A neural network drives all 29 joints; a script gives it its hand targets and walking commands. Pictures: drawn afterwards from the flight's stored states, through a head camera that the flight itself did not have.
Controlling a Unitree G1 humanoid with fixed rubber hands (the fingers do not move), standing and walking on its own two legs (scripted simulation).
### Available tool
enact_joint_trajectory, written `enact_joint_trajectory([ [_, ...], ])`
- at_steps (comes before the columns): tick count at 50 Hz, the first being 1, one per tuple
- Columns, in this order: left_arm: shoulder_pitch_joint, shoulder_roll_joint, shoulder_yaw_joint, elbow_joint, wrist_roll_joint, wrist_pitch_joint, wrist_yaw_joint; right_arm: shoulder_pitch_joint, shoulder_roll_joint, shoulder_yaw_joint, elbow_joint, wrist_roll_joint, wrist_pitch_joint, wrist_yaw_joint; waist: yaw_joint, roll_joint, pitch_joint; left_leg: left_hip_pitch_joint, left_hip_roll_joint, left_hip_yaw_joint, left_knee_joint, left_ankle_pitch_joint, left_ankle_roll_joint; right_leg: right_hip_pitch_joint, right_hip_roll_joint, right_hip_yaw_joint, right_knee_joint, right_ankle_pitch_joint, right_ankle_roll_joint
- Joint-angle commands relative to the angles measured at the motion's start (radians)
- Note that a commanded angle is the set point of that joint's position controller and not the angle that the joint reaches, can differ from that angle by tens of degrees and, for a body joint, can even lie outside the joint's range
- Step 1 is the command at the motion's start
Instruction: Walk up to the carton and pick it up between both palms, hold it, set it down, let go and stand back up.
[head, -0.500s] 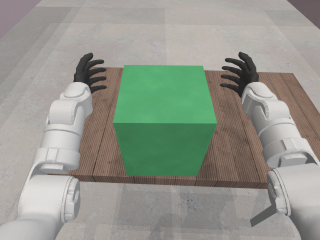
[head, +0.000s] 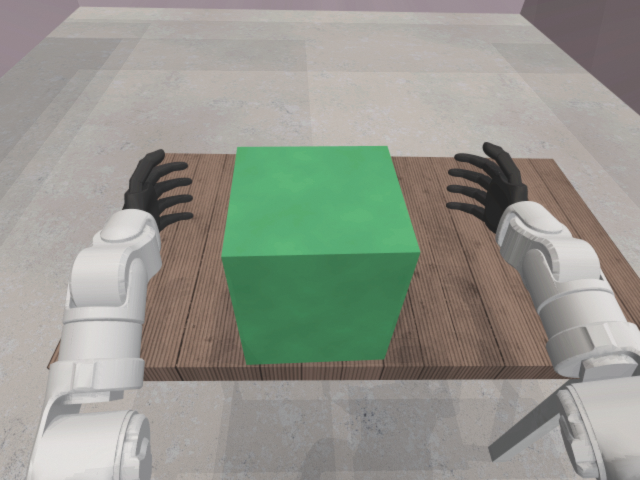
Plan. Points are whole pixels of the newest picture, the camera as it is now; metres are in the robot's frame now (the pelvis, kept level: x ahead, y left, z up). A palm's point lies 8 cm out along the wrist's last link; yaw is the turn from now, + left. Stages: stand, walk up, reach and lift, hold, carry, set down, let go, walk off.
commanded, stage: set down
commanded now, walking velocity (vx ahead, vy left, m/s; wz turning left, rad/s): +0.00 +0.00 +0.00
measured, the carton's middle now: (314, 258) +0.41 +0.05 +0.04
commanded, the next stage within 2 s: none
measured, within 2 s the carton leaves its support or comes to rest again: neither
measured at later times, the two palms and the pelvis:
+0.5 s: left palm (159, 276) +0.30 +0.22 +0.12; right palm (513, 277) +0.34 -0.19 +0.11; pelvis -0.01 -0.01 +0.00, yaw -2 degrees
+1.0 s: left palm (153, 348) +0.24 +0.22 +0.07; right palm (520, 359) +0.27 -0.20 +0.06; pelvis +0.01 -0.01 +0.00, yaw -2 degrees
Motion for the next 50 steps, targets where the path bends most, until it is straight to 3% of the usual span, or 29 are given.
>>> enact_joint_trajectory([
  [1, -0.385, 0.131, 0.005, -0.371, -0.03, -0.063, 0.021, -0.424, -0.155, -0.132, -0.355, -0.039, -0.075, -0.002, -0.003, 0.054, -0.437, 0.272, -0.061, 0.023, 0.042, 0.273, 0.001, 0.002, 0.028, 0.0, -0.005, 0.217, 0.053],
  [7, -0.316, 0.121, 0.006, -0.468, -0.056, -0.053, 0.058, -0.338, -0.163, -0.165, -0.512, -0.066, -0.081, -0.023, 0.005, 0.039, -0.509, 0.273, -0.054, 0.033, 0.046, 0.242, 0.015, -0.005, 0.021, 0.021, 0.016, 0.205, 0.045],
  [14, -0.158, 0.055, 0.037, -0.376, -0.025, -0.022, 0.054, -0.187, -0.111, -0.137, -0.474, -0.088, -0.044, -0.028, 0.021, -0.031, -0.366, 0.213, -0.05, 0.041, -0.017, 0.11, 0.049, 0.013, 0.007, 0.046, -0.006, 0.072, 0.053],
  [19, -0.072, 0.016, 0.04, -0.394, 0.001, -0.043, 0.041, -0.078, -0.071, -0.118, -0.492, -0.093, -0.047, -0.025, 0.014, -0.032, -0.281, 0.211, -0.062, 0.046, -0.035, 0.081, 0.047, 0.001, 0.004, 0.051, -0.019, 0.047, 0.057],
  [26, 0.041, 0.003, 0.022, -0.564, 0.002, -0.096, 0.032, 0.078, -0.054, -0.13, -0.66, -0.099, -0.091, -0.042, 0.001, 0.022, -0.287, 0.267, -0.074, 0.052, -0.01, 0.186, 0.021, 0.0, 0.012, 0.048, -0.009, 0.146, 0.049],
  [30, 0.138, -0.004, 0.015, -0.627, -0.005, -0.128, 0.029, 0.18, -0.048, -0.137, -0.757, -0.109, -0.121, -0.056, 0.002, 0.025, -0.29, 0.297, -0.077, 0.053, 0.003, 0.241, 0.013, 0.007, 0.014, 0.047, -0.007, 0.194, 0.047],
  [39, 0.38, -0.03, -0.007, -0.615, -0.013, -0.234, 0.014, 0.438, -0.003, -0.132, -0.848, -0.156, -0.183, -0.05, 0.019, -0.025, -0.192, 0.332, -0.071, 0.048, -0.018, 0.23, 0.027, -0.021, 0.006, 0.055, -0.051, 0.124, 0.04],
  [49, 0.571, -0.016, -0.068, -0.629, -0.016, -0.407, 0.018, 0.698, 0.047, -0.137, -0.918, -0.204, -0.28, -0.018, 0.021, -0.001, -0.126, 0.358, -0.065, 0.04, -0.018, 0.241, 0.024, -0.063, -0.007, 0.059, -0.084, 0.077, 0.028],
  [50, 0.313, 0.015, -0.061, -0.602, -0.034, -0.395, 0.024, 0.461, 0.017, -0.158, -0.921, -0.202, -0.268, -0.014, 0.016, 0.031, -0.126, 0.263, -0.064, 0.046, -0.036, 0.152, 0.022, -0.079, -0.024, 0.079, -0.084, -0.023, 0.027],
])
